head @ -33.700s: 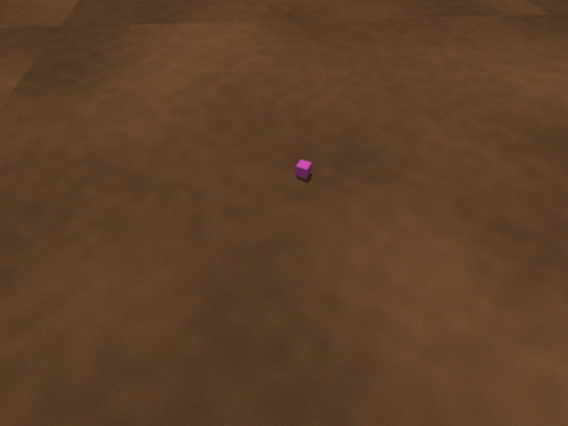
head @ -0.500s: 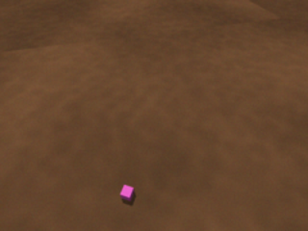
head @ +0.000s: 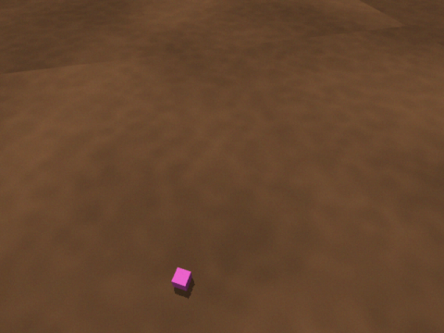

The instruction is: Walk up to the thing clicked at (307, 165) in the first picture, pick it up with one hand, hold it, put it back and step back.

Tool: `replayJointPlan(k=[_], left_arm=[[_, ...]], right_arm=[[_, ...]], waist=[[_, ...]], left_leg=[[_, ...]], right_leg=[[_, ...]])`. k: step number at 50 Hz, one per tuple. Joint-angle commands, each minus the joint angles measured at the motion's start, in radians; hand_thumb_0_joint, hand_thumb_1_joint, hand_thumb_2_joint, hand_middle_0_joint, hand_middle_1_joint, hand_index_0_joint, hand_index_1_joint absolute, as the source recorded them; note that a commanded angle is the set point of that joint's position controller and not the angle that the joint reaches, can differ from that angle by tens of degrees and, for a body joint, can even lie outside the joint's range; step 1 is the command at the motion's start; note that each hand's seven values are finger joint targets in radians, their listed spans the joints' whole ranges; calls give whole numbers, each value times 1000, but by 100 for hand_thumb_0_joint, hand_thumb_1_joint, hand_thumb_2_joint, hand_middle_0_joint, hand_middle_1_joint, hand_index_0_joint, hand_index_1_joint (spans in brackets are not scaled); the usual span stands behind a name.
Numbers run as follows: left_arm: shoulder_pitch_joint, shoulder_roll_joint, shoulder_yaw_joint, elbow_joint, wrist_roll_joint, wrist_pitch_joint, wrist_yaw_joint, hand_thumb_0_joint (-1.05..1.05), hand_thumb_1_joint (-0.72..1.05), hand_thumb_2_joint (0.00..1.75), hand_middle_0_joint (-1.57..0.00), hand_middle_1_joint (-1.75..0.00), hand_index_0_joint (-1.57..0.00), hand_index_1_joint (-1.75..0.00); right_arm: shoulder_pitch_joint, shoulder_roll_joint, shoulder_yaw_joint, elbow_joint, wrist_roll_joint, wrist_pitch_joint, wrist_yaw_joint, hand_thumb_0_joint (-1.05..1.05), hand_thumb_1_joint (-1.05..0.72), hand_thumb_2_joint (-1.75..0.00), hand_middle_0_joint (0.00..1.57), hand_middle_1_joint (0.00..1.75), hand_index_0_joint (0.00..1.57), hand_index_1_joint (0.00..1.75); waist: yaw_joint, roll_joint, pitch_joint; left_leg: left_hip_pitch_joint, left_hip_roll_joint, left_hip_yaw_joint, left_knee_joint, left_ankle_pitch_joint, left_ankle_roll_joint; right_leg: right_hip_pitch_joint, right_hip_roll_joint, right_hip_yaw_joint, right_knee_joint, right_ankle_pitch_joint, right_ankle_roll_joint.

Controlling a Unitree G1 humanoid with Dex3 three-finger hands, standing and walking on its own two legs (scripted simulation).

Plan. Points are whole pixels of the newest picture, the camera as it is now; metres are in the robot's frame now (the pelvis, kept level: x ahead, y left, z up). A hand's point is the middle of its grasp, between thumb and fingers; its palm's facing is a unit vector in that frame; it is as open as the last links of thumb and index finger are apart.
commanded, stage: stand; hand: left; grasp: from above
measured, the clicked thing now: (182, 279) +0.46 +0.20 -0.75
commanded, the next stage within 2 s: step back in 0.42 s
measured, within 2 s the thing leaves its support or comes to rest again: neither
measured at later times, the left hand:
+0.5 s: hand out of the picture +0.07 +0.25 -0.16, palm faces +0.03 -0.94 -0.35, open 7.4 cm
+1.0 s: hand out of the picture +0.03 +0.32 -0.18, palm faces -0.08 -0.92 -0.37, open 7.4 cm
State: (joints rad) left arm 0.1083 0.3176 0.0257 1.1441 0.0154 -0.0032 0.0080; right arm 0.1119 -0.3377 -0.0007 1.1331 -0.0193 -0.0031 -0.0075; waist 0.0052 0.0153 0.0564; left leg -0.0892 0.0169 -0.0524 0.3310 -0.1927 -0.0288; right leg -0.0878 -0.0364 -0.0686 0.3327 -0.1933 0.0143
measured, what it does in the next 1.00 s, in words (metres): walks backwards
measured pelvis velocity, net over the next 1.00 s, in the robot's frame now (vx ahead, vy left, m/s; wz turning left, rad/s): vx -0.10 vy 0.06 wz -0.05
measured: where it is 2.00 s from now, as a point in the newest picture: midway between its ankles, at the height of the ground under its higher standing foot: outside the picture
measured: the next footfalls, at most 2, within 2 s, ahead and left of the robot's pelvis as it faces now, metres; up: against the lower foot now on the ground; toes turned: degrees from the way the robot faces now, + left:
right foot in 1.12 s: -0.11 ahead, -0.07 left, +0.00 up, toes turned -2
left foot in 1.46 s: -0.18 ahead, +0.18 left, +0.00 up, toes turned -4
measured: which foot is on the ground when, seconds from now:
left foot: down 0.00-1.00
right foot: down 0.00-0.70, up 0.72-1.00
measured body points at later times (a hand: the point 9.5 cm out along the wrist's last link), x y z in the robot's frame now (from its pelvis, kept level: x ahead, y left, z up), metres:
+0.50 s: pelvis -0.01 +0.00 +0.00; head +0.01 +0.00 +0.44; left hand +0.07 +0.30 -0.13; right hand +0.07 -0.30 -0.14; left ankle +0.00 +0.14 -0.75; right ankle -0.01 -0.12 -0.75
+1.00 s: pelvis -0.10 +0.06 -0.02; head -0.02 +0.08 +0.42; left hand +0.03 +0.37 -0.16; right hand -0.02 -0.25 -0.13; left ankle -0.05 +0.15 -0.75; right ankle -0.14 -0.08 -0.69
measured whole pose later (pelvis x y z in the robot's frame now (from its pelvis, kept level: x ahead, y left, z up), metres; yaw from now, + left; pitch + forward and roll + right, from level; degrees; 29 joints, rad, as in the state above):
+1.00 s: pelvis -0.10 +0.06 -0.02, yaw -3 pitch -2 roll -1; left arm 0.10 0.39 0.07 0.89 0.01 0.06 0.03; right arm 0.14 -0.34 -0.04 0.86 -0.03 0.02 -0.02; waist -0.03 -0.04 0.21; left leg -0.32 -0.01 0.04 0.61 -0.26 0.06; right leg -0.38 0.07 0.12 1.03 -0.53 0.01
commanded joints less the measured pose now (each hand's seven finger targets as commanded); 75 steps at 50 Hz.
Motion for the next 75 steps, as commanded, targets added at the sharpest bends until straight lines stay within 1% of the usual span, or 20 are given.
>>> replayJointPlan(k=[1, 20, 24, 28, 33, 36, 37, 40, 50, 55, 56, 58, 59, 63, 68, 71, 72, 73, 74, 75], left_arm=[[-39, 211, 38, -63, -2, -22, 9, 0, 90, 90, -20, -30, -20, -30], [-38, 224, 35, -68, -2, -25, 6, 0, 90, 90, -20, -30, -20, -30], [-25, 311, 99, -139, -23, -9, 15, 0, 90, 90, -20, -30, -20, -30], [-128, 328, 107, -244, 11, 2, 21, 0, 90, 90, -20, -30, -20, -30], [-143, 300, 89, -296, 2, 26, 19, 0, 90, 90, -20, -30, -20, -30], [-77, 221, 80, -316, -19, 57, 29, 0, 90, 90, -20, -30, -20, -30], [-85, 237, 84, -308, -13, 57, 40, 0, 90, 90, -20, -30, -20, -30], [1, 249, 83, -280, -26, 60, 44, 0, 90, 90, -20, -30, -20, -30], [18, 239, 97, -339, -2, 34, 21, 0, 90, 90, -20, -30, -20, -30], [170, 223, 106, -287, 8, 21, 5, 0, 90, 90, -20, -30, -20, -30], [186, 257, 113, -288, 21, 14, 7, 0, 90, 90, -20, -30, -20, -30], [66, 420, 145, -352, 21, 13, 2, 0, 90, 90, -20, -30, -20, -30], [21, 385, 139, -385, 25, 6, 7, 0, 90, 90, -20, -30, -20, -30], [-49, 286, 118, -417, 19, 8, 22, 0, 90, 90, -20, -30, -20, -30], [29, 290, 116, -437, 25, 20, 30, 0, 90, 90, -20, -30, -20, -30], [17, 299, 109, -447, 3, 41, 18, 0, 90, 90, -20, -30, -20, -30], [36, 270, 98, -453, -1, 47, 13, 0, 90, 90, -20, -30, -20, -30], [59, 231, 91, -463, -6, 48, 9, 0, 90, 90, -20, -30, -20, -30], [-22, 257, 108, -471, -10, 46, 21, 0, 90, 90, -20, -30, -20, -30], [-57, 275, 118, -460, 7, 48, 31, 0, 90, 90, -20, -30, -20, -30]], right_arm=[[-37, -200, -38, -60, 2, -23, -13, 0, -90, -90, 20, 30, 20, 30], [-28, -195, -36, -61, 4, -20, -7, 0, -90, -90, 20, 30, 20, 30], [-14, -224, -70, -136, 29, 14, 3, 0, -90, -90, 20, 30, 20, 30], [61, -222, -96, -193, 21, 51, 12, 0, -90, -90, 20, 30, 20, 30], [127, -213, -107, -204, 7, 36, 16, 0, -90, -90, 20, 30, 20, 30], [77, -387, -143, -256, -17, 15, 8, 0, -90, -90, 20, 30, 20, 30], [71, -399, -147, -268, -12, 12, 5, 0, -90, -90, 20, 30, 20, 30], [-41, -300, -120, -306, -14, 10, -17, 0, -90, -90, 20, 30, 20, 30], [76, -288, -121, -337, -4, 10, -33, 0, -90, -90, 20, 30, 20, 30], [-10, -299, -115, -355, 10, 24, -19, 0, -90, -90, 20, 30, 20, 30], [-9, -268, -105, -354, 19, 25, -16, 0, -90, -90, 20, 30, 20, 30], [-49, -233, -105, -361, 23, 33, -21, 0, -90, -90, 20, 30, 20, 30], [-26, -249, -107, -344, 18, 36, -22, 0, -90, -90, 20, 30, 20, 30], [81, -236, -92, -312, 27, 21, -23, 0, -90, -90, 20, 30, 20, 30], [72, -219, -87, -344, 15, 17, -23, 0, -90, -90, 20, 30, 20, 30], [152, -207, -98, -305, -1, 3, -18, 0, -90, -90, 20, 30, 20, 30], [142, -239, -111, -313, -11, -4, -19, 0, -90, -90, 20, 30, 20, 30], [129, -327, -133, -328, -26, -8, -18, 0, -90, -90, 20, 30, 20, 30], [84, -420, -144, -347, -10, -2, -7, 0, -90, -90, 20, 30, 20, 30], [75, -405, -145, -345, -17, -5, -10, 0, -90, -90, 20, 30, 20, 30]], waist=[[4, 0, -76], [2, -18, -41], [-13, -76, -77], [-36, -199, -99], [-49, -138, -83], [-27, 191, -87], [-50, 207, -106], [24, 152, -104], [-53, 106, -117], [22, 112, -138], [24, 42, -138], [46, -320, -16], [25, -239, 22], [-18, -137, -39], [27, -204, -91], [-15, -172, -132], [-7, -112, -130], [2, 93, -139], [-51, 235, -107], [-63, 170, -59]], left_leg=[[-29, 103, -58, -41, 211, 47], [-48, 100, -64, -62, 128, 40], [-111, 9, 11, 275, 279, 64], [-176, -26, -51, 634, -355, 88], [-167, -32, 53, 202, -26, 65], [-95, 290, -373, 60, 608, 212], [-121, 316, -441, 42, 561, 230], [-31, 223, -213, 136, 546, 223], [73, 261, -201, 175, 499, 287], [-143, 202, -131, 217, 171, 189], [-245, 165, -109, 267, 72, 140], [-354, -110, 12, 696, -418, 32], [-338, -101, -103, 830, -423, 29], [-368, -138, -90, 857, -305, 19], [-339, -40, -22, 454, -332, 20], [-162, -57, 78, 73, -36, 33], [-84, 2, -16, 52, 75, 53], [0, 215, -298, 43, 211, 130], [-160, 376, -455, 3, 329, 300], [-247, 391, -481, -1, 304, 334]], right_leg=[[46, -107, 91, -46, 177, -25], [18, -100, 88, -61, 80, -25], [-17, -185, 156, 33, 433, -136], [-158, -361, 263, 56, 415, -280], [-117, -206, 128, 280, 329, -152], [-343, 127, 181, 664, -464, -53], [-345, 142, 268, 761, -503, -51], [-436, 127, 285, 899, -346, -48], [-353, 73, 168, 562, -330, 0], [-78, 53, 74, 144, -51, -56], [-29, -18, 187, 103, -28, -79], [-277, -366, 637, -56, 2, -343], [-322, -372, 630, -41, 86, -347], [-157, -185, 294, 105, 352, -235], [24, -211, 300, 187, 421, -223], [-28, -150, 243, 320, 384, -170], [-131, -110, 235, 349, 253, -119], [-317, 14, 179, 475, -5, -64], [-332, 131, 156, 666, -442, -32], [-329, 132, 265, 826, -475, -34]])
